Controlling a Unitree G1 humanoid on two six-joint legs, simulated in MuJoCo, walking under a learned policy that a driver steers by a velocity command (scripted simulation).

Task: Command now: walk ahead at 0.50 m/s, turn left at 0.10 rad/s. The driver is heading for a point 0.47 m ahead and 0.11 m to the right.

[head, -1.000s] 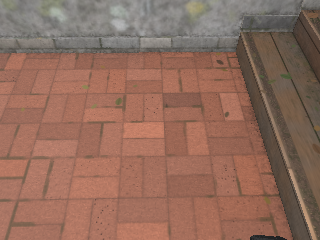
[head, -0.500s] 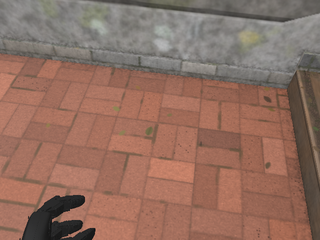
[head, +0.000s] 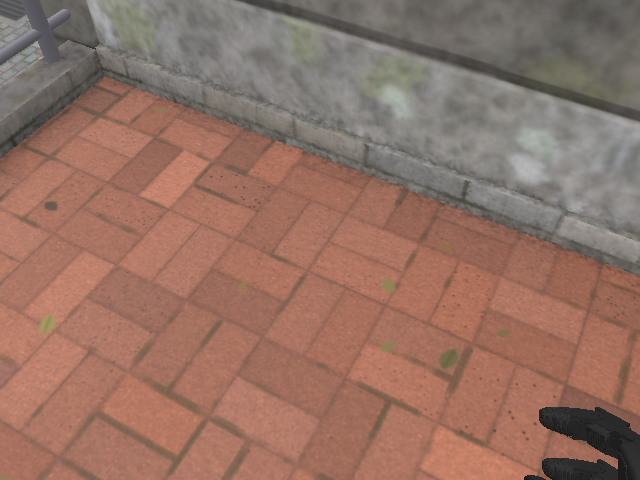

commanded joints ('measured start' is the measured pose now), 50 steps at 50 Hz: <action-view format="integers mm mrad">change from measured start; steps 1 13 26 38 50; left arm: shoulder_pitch -39 -264 -83 -247 -70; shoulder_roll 47 44 203 125 22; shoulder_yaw -13 -7 41 0 -50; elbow -107 -165 -150 -116 -26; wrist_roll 35 35 43 37 57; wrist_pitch -31 -6 -33 -1 15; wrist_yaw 4 3 -27 22 3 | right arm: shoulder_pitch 407 257 333 248 67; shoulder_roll -297 -154 -171 -82 -145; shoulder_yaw -101 -49 -44 -10 -10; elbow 20 84 150 100 109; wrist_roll -29 -11 -12 -20 -44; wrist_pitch -2 -30 11 31 64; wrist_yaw -23 -18 -47 -52 -62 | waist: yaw -222 -101 7 -145 -30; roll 163 36 1 -100 104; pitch -294 3 -205 -112 -138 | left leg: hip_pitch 829 307 328 0 456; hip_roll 296 166 103 63 174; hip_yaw -426 -148 -24 -65 -205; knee -37 -362 252 353 -46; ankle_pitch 60 168 407 -121 408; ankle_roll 193 157 16 -127 72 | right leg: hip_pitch -547 -667 25 -156 -278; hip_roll -9 -111 -87 -194 -23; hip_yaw -24 91 106 137 54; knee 640 460 121 -146 24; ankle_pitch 239 402 477 900 51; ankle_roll -45 -11 -180 -270 -46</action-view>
